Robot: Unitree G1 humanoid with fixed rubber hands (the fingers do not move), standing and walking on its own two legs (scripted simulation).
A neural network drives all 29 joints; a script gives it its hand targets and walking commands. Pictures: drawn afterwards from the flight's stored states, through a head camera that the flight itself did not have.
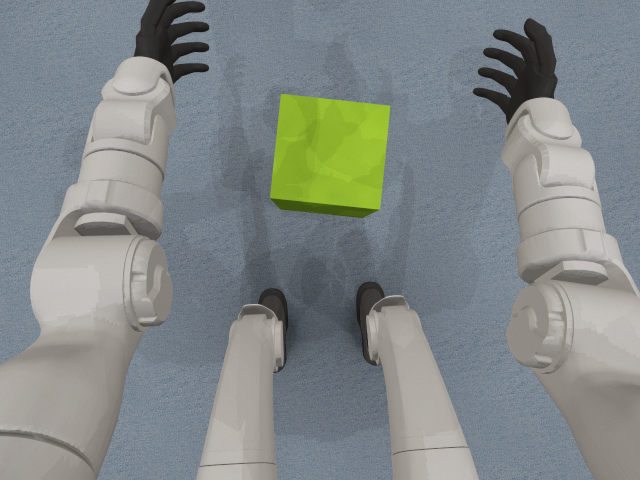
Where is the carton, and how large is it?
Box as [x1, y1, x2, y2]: [270, 94, 389, 217]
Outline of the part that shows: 281,94 270,198 281,209 363,217 379,209 389,106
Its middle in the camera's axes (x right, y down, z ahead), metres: +0.02 -0.16 +0.86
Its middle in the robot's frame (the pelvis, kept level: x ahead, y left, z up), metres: +0.51 -0.04 -0.52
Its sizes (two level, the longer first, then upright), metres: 0.210 0.200 0.250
